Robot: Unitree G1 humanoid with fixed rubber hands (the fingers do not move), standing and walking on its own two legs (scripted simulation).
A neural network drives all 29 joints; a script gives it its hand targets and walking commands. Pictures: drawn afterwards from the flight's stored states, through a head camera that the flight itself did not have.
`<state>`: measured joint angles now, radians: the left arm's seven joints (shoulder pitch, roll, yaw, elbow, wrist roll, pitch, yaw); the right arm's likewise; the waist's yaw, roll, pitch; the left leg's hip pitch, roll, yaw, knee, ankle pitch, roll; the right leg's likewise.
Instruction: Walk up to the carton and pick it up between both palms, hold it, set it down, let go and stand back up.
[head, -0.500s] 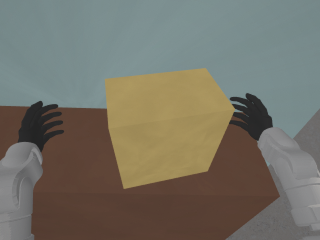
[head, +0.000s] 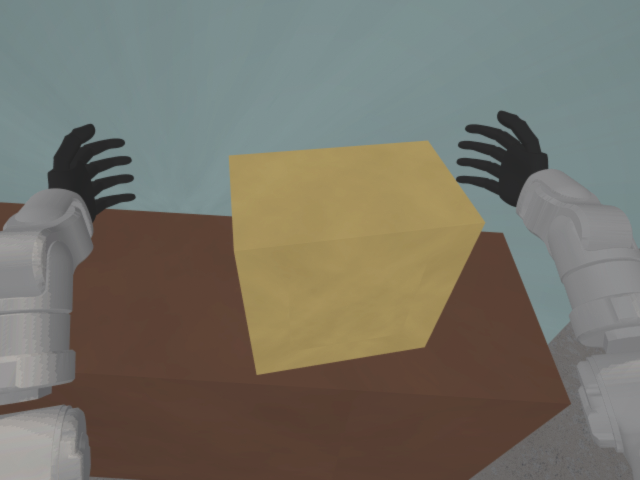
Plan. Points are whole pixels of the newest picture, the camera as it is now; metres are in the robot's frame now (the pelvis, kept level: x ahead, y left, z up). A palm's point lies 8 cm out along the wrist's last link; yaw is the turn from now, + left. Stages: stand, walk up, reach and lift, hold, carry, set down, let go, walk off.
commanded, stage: reach and lift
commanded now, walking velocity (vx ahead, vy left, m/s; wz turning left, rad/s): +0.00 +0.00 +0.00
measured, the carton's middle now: (338, 262) +0.42 +0.01 +0.05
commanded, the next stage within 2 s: none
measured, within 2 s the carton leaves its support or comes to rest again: neither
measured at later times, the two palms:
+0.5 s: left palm (82, 179) +0.38 +0.30 +0.21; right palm (504, 155) +0.47 -0.18 +0.22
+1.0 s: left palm (116, 243) +0.38 +0.29 +0.11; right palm (473, 208) +0.47 -0.17 +0.13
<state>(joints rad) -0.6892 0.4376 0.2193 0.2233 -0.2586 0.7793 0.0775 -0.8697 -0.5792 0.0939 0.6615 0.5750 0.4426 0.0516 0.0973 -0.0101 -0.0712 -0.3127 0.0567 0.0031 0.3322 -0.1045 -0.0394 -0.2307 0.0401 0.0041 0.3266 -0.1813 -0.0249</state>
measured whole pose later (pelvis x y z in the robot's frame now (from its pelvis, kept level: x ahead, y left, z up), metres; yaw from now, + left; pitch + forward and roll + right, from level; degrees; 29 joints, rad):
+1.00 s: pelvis +0.01 +0.00 +0.00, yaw +1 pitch +10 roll -1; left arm -0.71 0.34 0.11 0.70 -0.21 0.25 0.04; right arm -0.91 -0.46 0.12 1.03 0.46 0.10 0.05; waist 0.13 -0.02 -0.11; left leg -0.44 0.06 -0.02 0.37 -0.11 -0.04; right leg -0.34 0.04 -0.02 0.35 -0.19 -0.03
